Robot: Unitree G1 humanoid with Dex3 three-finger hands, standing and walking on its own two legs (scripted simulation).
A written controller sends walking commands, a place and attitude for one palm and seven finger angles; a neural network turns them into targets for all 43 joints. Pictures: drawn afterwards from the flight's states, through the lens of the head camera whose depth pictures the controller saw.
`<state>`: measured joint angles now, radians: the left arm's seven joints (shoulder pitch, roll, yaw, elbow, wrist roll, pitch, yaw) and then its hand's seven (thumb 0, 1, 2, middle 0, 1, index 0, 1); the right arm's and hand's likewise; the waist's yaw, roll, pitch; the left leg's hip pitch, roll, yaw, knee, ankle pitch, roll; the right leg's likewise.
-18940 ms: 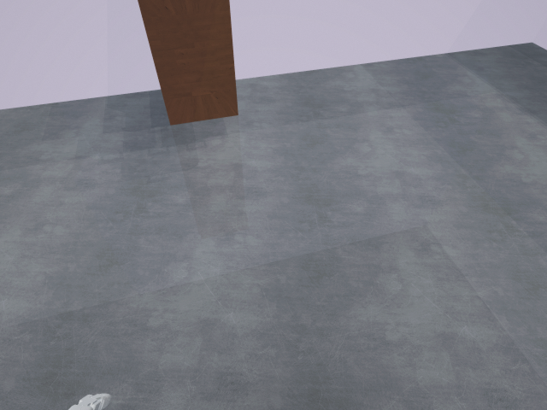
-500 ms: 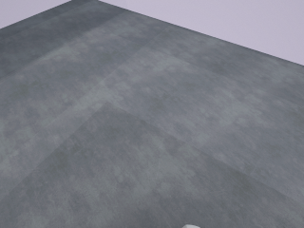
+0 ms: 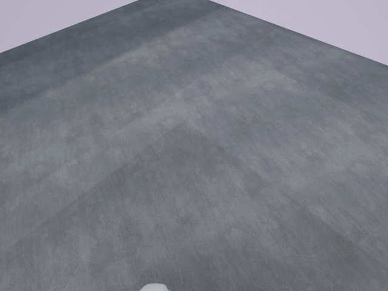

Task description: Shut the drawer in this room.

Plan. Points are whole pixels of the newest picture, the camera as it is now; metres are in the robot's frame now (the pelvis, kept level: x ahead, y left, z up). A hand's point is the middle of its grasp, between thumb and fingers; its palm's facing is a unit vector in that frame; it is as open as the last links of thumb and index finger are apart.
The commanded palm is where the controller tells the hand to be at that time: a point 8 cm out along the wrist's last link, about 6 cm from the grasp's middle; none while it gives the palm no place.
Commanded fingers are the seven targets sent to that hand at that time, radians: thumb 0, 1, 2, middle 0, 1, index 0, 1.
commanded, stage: turn or walk to find it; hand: left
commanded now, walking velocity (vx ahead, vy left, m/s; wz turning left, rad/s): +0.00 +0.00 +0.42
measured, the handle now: out of the picture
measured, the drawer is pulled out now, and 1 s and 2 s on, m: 0.22 0.22 0.22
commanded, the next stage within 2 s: none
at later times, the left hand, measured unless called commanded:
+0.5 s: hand out of the picture +0.04 +0.24 -0.16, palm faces +0.23 -0.94 -0.27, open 7.4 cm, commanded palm none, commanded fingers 0.00 0.90 0.90 -0.20 -0.30 -0.20 -0.30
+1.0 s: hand out of the picture -0.11 +0.22 -0.19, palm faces +0.48 -0.84 -0.24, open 7.4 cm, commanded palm none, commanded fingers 0.00 0.90 0.90 -0.20 -0.30 -0.20 -0.30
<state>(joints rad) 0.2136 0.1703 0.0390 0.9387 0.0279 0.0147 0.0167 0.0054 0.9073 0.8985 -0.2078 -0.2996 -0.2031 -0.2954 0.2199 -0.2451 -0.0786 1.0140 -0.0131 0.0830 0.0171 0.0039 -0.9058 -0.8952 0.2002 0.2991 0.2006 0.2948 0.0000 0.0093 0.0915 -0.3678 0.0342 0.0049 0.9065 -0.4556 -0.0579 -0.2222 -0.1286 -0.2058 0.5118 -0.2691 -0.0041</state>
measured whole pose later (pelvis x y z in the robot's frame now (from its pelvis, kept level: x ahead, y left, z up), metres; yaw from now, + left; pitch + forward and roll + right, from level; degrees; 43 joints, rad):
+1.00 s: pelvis -0.04 +0.02 -0.01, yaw +26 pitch -1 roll +0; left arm 0.25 0.23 0.06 0.97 0.02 0.04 0.02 0.01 0.91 0.90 -0.21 -0.30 -0.20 -0.30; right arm 0.15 -0.22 -0.05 0.97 -0.01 0.04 0.02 0.00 -0.91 -0.90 0.20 0.30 0.20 0.29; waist 0.03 -0.04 0.10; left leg -0.25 0.01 0.07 0.59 -0.31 0.00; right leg -0.31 -0.17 -0.21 0.73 -0.42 0.05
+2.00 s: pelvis -0.09 +0.00 -0.01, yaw +51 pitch -1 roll -1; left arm 0.24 0.26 0.07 1.01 0.02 0.08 0.02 0.01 0.91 0.90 -0.20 -0.30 -0.20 -0.29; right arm 0.13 -0.20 -0.04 0.96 -0.02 0.02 0.00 0.00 -0.90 -0.89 0.20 0.30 0.20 0.30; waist 0.03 -0.04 0.09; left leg -0.22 0.00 0.04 0.55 -0.32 0.04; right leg -0.41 -0.12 -0.11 0.95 -0.48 0.06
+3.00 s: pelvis -0.12 -0.02 +0.00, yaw +76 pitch +0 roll -1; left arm 0.20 0.26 0.07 0.98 0.01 0.07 0.01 0.01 0.91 0.90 -0.20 -0.30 -0.20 -0.29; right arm 0.15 -0.20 -0.04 0.95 -0.02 0.02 0.00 0.00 -0.90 -0.89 0.20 0.30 0.20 0.30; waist 0.03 -0.03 0.09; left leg -0.22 -0.01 0.01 0.48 -0.26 0.04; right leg -0.45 -0.09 -0.05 1.08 -0.43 0.08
